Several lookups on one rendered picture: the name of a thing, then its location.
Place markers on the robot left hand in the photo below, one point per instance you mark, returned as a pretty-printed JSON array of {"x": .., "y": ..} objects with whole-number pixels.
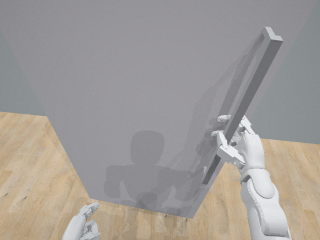
[{"x": 78, "y": 228}]

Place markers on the right robot forearm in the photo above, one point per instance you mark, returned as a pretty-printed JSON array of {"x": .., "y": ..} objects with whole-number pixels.
[{"x": 266, "y": 218}]

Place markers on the robot right hand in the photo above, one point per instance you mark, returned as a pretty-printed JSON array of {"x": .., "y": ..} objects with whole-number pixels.
[{"x": 246, "y": 152}]

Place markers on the handle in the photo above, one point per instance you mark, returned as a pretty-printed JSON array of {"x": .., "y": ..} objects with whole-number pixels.
[{"x": 269, "y": 50}]

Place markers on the fridge door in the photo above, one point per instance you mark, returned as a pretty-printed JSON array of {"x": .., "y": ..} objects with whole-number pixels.
[{"x": 133, "y": 88}]

